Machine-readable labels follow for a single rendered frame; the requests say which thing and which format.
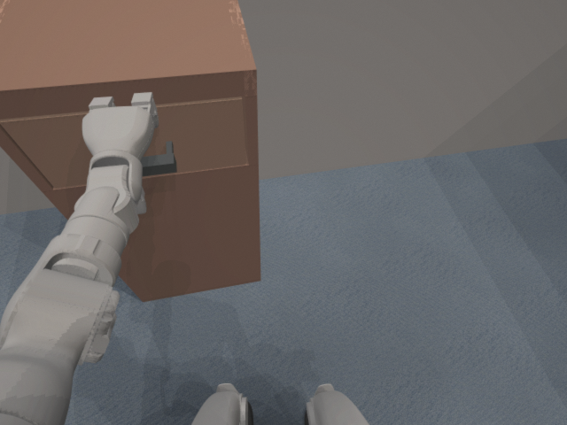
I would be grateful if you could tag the robot left thigh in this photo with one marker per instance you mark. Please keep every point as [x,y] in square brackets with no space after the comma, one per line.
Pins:
[223,408]

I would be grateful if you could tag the handle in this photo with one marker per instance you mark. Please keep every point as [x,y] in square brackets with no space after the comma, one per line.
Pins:
[160,164]

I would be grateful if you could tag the left robot forearm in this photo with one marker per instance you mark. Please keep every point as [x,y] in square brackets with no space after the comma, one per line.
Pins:
[94,237]

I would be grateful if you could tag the left robot hand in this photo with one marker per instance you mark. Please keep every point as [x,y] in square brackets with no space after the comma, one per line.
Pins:
[121,128]

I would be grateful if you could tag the robot left shin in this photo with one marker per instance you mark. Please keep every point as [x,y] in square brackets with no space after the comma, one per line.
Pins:
[226,387]

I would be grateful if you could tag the drawer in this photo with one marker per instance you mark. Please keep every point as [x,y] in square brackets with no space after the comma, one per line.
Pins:
[205,134]

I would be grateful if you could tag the cabinet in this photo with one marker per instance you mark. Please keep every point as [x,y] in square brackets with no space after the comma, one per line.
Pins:
[201,229]

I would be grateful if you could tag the left robot upper arm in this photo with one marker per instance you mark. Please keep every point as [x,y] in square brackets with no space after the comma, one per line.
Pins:
[62,321]

